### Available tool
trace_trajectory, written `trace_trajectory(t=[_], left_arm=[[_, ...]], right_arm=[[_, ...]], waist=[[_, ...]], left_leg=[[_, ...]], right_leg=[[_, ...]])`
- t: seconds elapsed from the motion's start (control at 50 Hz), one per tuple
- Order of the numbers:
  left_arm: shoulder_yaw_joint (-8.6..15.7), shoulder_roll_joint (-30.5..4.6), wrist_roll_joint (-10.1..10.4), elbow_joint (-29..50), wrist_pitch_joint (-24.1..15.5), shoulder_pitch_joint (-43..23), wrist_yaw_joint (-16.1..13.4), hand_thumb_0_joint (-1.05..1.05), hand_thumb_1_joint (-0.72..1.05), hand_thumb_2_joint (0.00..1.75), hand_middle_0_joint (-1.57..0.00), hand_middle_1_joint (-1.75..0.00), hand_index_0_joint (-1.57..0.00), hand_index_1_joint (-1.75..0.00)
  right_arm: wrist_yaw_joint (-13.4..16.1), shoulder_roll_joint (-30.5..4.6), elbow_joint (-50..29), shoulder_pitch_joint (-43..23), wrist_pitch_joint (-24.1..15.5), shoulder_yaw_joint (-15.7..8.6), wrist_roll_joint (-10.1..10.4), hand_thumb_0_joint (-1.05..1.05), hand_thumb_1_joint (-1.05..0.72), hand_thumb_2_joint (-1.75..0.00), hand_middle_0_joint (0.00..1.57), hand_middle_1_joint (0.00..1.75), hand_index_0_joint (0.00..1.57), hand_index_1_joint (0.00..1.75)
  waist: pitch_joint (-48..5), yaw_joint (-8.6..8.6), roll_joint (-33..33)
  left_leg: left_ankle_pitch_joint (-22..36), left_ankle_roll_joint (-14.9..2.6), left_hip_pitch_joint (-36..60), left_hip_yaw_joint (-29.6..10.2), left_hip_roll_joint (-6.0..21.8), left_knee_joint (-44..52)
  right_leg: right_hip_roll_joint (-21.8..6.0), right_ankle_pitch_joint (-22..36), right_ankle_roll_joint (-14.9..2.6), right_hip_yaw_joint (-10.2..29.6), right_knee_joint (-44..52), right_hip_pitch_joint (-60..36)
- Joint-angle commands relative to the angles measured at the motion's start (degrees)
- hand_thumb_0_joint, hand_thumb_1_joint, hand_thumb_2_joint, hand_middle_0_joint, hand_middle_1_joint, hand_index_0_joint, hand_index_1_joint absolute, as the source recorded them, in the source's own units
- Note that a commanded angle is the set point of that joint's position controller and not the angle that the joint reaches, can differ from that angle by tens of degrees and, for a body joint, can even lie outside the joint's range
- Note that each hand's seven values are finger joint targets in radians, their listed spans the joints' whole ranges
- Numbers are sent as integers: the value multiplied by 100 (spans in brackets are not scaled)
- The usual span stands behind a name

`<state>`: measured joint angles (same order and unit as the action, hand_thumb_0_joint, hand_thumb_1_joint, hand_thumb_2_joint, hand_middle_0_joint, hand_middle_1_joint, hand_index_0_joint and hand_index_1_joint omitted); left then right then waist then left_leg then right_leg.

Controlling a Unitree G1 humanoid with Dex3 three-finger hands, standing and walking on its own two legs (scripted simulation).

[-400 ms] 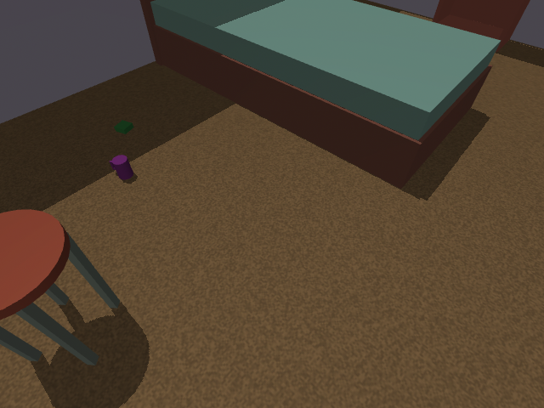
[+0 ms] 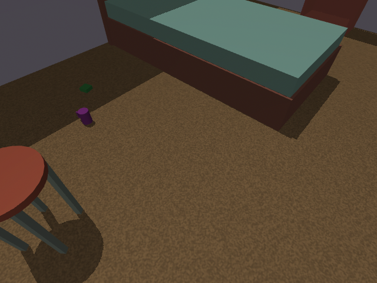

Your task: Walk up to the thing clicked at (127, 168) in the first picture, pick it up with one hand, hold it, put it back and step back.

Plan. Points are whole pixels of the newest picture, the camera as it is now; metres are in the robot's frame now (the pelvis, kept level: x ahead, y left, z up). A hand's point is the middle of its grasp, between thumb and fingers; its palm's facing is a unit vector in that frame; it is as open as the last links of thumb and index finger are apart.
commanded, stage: stand
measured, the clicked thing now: (83, 115) +1.30 +0.90 -0.73
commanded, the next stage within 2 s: walk up in 0.72 s
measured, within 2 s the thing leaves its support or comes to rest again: neither
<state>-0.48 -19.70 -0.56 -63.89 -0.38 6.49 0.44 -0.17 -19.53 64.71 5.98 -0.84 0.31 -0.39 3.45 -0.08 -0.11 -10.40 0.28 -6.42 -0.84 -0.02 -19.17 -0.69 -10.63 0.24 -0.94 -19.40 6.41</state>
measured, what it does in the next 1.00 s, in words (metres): shifts its weight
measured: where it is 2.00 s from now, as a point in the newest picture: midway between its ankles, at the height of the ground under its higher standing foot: outside the picture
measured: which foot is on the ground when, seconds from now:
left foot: down 0.00-1.00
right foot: down 0.00-0.96, up 0.98-1.00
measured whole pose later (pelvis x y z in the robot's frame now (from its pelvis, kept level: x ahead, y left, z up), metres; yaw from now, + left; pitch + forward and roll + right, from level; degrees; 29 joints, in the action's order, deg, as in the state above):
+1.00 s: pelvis -0.02 +0.05 -0.02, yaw -13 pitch -1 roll +0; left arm 2.0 -23.4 -1.4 -52.6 2.3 11.1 -0.4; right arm -0.7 -21.5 50.8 4.3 -0.2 -4.8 -1.5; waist 7.9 1.1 -3.0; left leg -17.3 -2.2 -14.2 0.1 -2.2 -33.5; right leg 2.5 -20.5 0.4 10.5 -41.0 21.7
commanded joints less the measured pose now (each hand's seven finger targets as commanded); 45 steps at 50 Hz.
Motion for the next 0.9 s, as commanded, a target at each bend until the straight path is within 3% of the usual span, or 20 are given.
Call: trace_trajectory(t=[0.0,0.5,0.6,0.68,0.7,0.76,0.8,0.82,0.84,0.88], left_arm=[[243,-1193,6,340,-149,-182,-94,0,90,90,-20,-30,-20,-30],[246,-1242,-5,361,-158,-174,-95,0,90,90,-20,-30,-20,-30],[236,-1244,8,348,-149,-159,-93,0,90,90,-20,-30,-20,-30],[231,-1237,-4,352,-154,-147,-93,0,90,90,-20,-30,-20,-30],[422,-1590,-11,624,-73,47,-63,0,90,90,-20,-30,-20,-30],[574,-1857,-49,923,-96,207,-125,0,90,90,-20,-30,-20,-30],[631,-1908,-118,1165,-79,321,-152,0,90,90,-20,-30,-20,-30],[633,-1853,-154,1311,-70,356,-157,0,90,90,-20,-30,-20,-30],[617,-1743,-168,1441,-64,311,-159,0,90,90,-20,-30,-20,-30],[566,-1607,-145,1608,-26,149,-165,0,90,90,-20,-30,-20,-30]], right_arm=[[68,-1231,-367,-233,-97,-235,7,0,-90,-90,20,30,20,30],[71,-1254,-375,-187,-103,-234,-9,0,-90,-90,20,30,20,30],[65,-1232,-344,-142,-95,-227,-10,0,-90,-90,20,30,20,30],[68,-1252,-349,-162,-111,-234,-5,0,-90,-90,20,30,20,30],[51,-1768,-778,-461,-65,-590,-11,0,-90,-90,20,30,20,30],[20,-1375,-1098,-247,39,-582,86,0,-90,-90,20,30,20,30],[1,-1208,-1321,-272,107,-633,56,0,-90,-90,20,30,20,30],[-7,-1182,-1377,-149,133,-651,65,0,-90,-90,20,30,20,30],[-24,-1195,-1426,-31,137,-671,73,0,-90,-90,20,30,20,30],[-15,-1159,-1492,228,86,-727,19,0,-90,-90,20,30,20,30]], waist=[[-488,24,-15],[-555,17,35],[-369,25,-45],[-547,19,11],[-278,-57,16],[-504,30,-874],[-470,132,-1296],[-491,87,-1308],[-552,14,-1252],[-740,-222,-948]], left_leg=[[811,-147,61,-489,710,280],[825,-155,98,-491,742,318],[590,-129,-68,-504,707,388],[895,-142,99,-493,730,354],[255,-216,347,148,436,-619],[-402,-197,-596,110,143,-1498],[-2189,-172,-1095,-134,-195,-2544],[-2444,-195,-1239,-359,-137,-2770],[-2313,-217,-1196,-437,-78,-2616],[-1435,-200,-686,-253,-93,-1393]], right_leg=[[-681,681,-186,539,341,-67],[-705,745,-183,555,372,-135],[-679,462,-162,548,437,-54],[-700,804,-185,550,342,-109],[-690,1664,-316,1216,22,820],[-1138,2115,-895,2031,-160,407],[-1569,2475,-1463,2795,-109,446],[-1607,2300,-1604,2911,-108,452],[-1478,2347,-1544,2800,-232,429],[-921,2323,-1098,2270,-754,565]])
